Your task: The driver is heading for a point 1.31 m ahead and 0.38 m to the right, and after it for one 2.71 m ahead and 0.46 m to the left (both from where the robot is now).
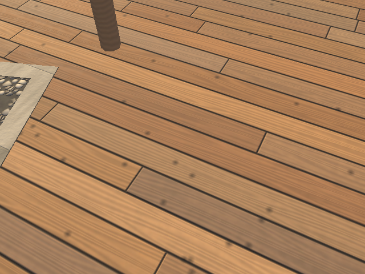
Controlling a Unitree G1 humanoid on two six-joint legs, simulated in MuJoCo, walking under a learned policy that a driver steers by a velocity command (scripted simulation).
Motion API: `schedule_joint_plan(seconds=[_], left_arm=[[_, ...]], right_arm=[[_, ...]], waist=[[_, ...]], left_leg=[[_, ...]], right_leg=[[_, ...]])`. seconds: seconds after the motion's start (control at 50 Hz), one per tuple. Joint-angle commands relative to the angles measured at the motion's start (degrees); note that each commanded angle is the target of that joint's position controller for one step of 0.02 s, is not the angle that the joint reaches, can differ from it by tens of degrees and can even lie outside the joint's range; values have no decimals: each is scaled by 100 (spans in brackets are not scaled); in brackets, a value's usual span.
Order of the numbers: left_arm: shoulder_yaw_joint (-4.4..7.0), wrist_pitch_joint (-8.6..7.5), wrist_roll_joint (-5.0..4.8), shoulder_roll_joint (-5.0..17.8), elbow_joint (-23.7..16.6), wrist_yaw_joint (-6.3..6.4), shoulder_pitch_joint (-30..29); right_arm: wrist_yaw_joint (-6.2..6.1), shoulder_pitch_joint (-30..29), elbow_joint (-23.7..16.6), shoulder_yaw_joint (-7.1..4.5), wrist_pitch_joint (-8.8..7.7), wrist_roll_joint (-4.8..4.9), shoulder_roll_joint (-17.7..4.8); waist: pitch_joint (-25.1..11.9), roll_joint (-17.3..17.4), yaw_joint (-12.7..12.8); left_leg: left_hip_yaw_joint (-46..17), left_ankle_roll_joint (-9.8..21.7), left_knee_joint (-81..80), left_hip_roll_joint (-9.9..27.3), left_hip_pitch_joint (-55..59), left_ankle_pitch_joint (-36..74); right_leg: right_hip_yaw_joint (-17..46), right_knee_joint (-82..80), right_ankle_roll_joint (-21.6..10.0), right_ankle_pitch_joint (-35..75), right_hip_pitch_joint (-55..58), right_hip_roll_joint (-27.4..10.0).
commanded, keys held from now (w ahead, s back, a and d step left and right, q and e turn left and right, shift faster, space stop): w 0.66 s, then w+e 0.34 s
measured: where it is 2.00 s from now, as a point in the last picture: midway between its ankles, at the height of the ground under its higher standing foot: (239, 145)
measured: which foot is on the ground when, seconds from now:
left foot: up 0.00-0.12, down 0.14-0.70, up 0.72-1.00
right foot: down 0.00-0.16, up 0.18-0.66, down 0.68-1.00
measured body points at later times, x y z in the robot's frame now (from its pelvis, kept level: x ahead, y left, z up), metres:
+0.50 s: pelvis +0.28 +0.04 +0.00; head +0.30 +0.04 +0.45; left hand +0.42 +0.28 -0.13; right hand +0.22 -0.20 -0.14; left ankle +0.22 +0.10 -0.74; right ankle +0.43 -0.11 -0.69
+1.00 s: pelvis +0.55 -0.02 +0.00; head +0.57 -0.04 +0.45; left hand +0.54 +0.24 -0.13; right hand +0.67 -0.28 -0.12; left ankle +0.68 +0.14 -0.68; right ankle +0.52 -0.07 -0.74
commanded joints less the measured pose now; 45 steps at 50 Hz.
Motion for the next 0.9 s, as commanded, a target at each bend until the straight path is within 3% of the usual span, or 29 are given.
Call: schedule_joint_plan(seconds=[0.02,0.08,0.1,0.12,0.14,0.16,0.18,0.2,0.22,0.24,0.26,0.28,0.32,0.38,0.48,0.58,0.64,0.66,0.68,0.7,0.72,0.74,0.76,0.78,0.82,0.9], left_arm=[[121,-21,47,787,-58,66,464],[147,10,93,891,-32,121,309],[165,17,101,951,-38,131,216],[173,37,91,985,-42,120,133],[152,37,41,944,-104,109,36],[41,18,-149,519,-342,47,262],[123,25,-177,604,-274,33,580],[218,56,-50,895,-361,59,81],[199,20,-15,777,-489,32,-342],[196,29,-5,647,-505,13,-487],[210,110,94,601,-532,-20,-555],[183,192,138,449,-475,-66,-302],[186,287,173,395,-510,-112,-414],[196,347,166,476,-794,-153,-1180],[112,322,81,381,-1196,-173,-2321],[108,272,68,477,-1463,-148,-2946],[172,193,69,586,-1418,-109,-2574],[229,156,78,666,-1234,-70,-1996],[306,105,117,775,-883,-21,-1004],[434,65,254,1190,-645,39,26],[580,99,274,1756,-578,23,334],[538,191,29,1518,-631,-36,-171],[458,198,-24,1215,-753,-54,-790],[382,169,3,911,-779,-75,-1045],[293,110,-22,628,-670,-26,-1113],[364,37,-60,946,-589,25,-707]], right_arm=[[-16,-749,-519,-19,-96,14,-276],[-49,-550,-545,-73,-169,14,-393],[-87,-126,-422,-122,-197,8,-476],[-135,658,-165,-193,-241,-5,-581],[-197,1659,141,-294,-299,-95,-795],[-266,2498,261,-457,-313,-251,-1376],[-189,2451,289,-506,-219,-104,-1437],[-149,1818,213,-457,-186,55,-1197],[-131,1352,139,-361,-216,84,-818],[-131,1132,151,-289,-256,57,-556],[-148,1092,241,-211,-296,69,-322],[-170,1159,306,-202,-335,62,-336],[-175,1489,464,-210,-429,88,-401],[-189,1780,563,-231,-453,81,-569],[-190,2259,678,-188,-430,84,-544],[-261,2678,857,-197,-386,19,-601],[-312,2485,871,-233,-361,-15,-711],[-312,2410,872,-249,-346,-16,-761],[-303,2276,840,-249,-324,4,-772],[-292,2257,666,-197,-331,54,-622],[-204,2918,571,-124,-340,246,-101],[-207,2526,568,-250,-341,70,-589],[-187,1966,370,-273,-376,49,-616],[-174,1651,289,-256,-426,37,-543],[-148,1626,228,-245,-315,-94,-392],[-105,1229,-33,-233,-103,-124,-325]], waist=[[329,-560,61],[227,-619,-169],[7,-674,-364],[-387,-624,-689],[-915,-502,-1096],[-1732,396,-1160],[-2223,964,-973],[-1359,240,-752],[-652,7,-637],[-260,-118,-444],[-65,-105,-263],[-137,165,-143],[-80,100,-94],[136,38,-169],[249,113,-465],[339,180,-638],[165,225,-357],[-132,225,-111],[-652,59,312],[-1325,-354,634],[-1907,-1727,314],[-1642,-975,191],[-802,-682,-2],[-421,-318,-102],[-222,-387,-433],[-164,-430,-497]], left_leg=[[249,95,-446,-250,-50,0],[293,353,-817,-473,451,-647],[350,464,-926,-656,1019,-888],[418,602,-1230,-832,1889,-844],[99,806,-1381,-523,3327,-624],[-1969,1316,-1466,1060,5105,-1214],[-4136,1880,-2188,1918,5619,-1075],[-3420,1705,-2303,1628,4911,-1333],[-2677,1555,-2530,1419,4050,-1158],[-2141,1320,-2759,1136,3407,-851],[-1674,1024,-2906,784,2939,-565],[-1466,1052,-2973,778,2744,-324],[-1186,1099,-3073,665,2634,171],[-898,1094,-3317,544,2743,250],[-529,957,-3336,369,3119,820],[-517,969,-3058,654,4044,1387],[-374,827,-2355,738,4286,2846],[-293,754,-1672,667,4249,3497],[-9,629,-587,434,3949,3436],[215,496,1030,185,2794,1754],[375,214,3166,-965,665,-2369],[-429,301,3648,-753,45,-2722],[-437,323,3563,-441,-255,-2172],[-433,295,3223,-252,-111,-1772],[-435,141,2608,-51,446,-1564],[-270,-195,1885,-58,446,-1373]], right_leg=[[706,-82,-545,3013,78,-1651],[626,491,-493,4323,469,-1814],[570,986,-424,5097,482,-1804],[470,1859,-343,5420,397,-1694],[325,3050,-241,4586,-402,-1506],[-21,5060,-2,2147,-2210,-928],[341,6590,59,-1570,-3424,-72],[806,6796,-23,-1164,-3905,-495],[795,6544,-24,-723,-3965,-708],[766,6150,-19,-464,-3764,-906],[770,5823,12,-292,-3484,-1042],[724,5663,83,-255,-3221,-1052],[613,5493,193,-153,-3266,-1074],[441,4887,358,434,-3857,-1223],[148,3316,443,1275,-3924,-1121],[60,2510,234,1137,-3970,-940],[-43,2127,-34,508,-3216,-665],[-118,1949,-147,395,-2499,-468],[-199,1624,-302,637,-1353,-348],[944,1603,-621,280,146,-1367],[3955,946,-1515,-44,1570,-2900],[4395,538,-1447,-257,1261,-2663],[3471,526,-1298,-135,512,-2483],[2944,370,-1158,546,-151,-2225],[2224,188,-891,1330,-947,-1744],[1924,-22,-987,1568,-1318,-1510]])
